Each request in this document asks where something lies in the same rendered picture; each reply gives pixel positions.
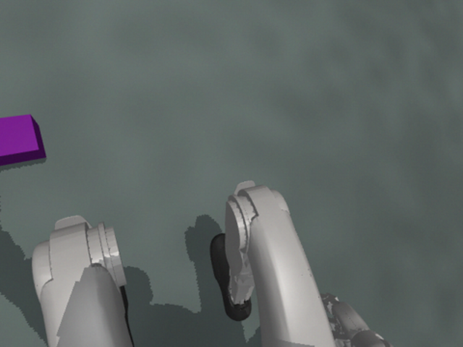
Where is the right robot foot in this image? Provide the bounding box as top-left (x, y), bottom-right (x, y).
top-left (210, 234), bottom-right (252, 321)

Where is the carton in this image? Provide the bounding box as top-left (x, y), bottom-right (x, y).
top-left (0, 114), bottom-right (46, 166)

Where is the right robot arm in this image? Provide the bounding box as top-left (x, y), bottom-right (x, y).
top-left (350, 330), bottom-right (393, 347)

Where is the right robot hand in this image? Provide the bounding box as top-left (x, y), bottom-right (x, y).
top-left (320, 293), bottom-right (370, 347)

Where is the left robot foot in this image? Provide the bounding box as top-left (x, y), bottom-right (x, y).
top-left (120, 286), bottom-right (134, 347)

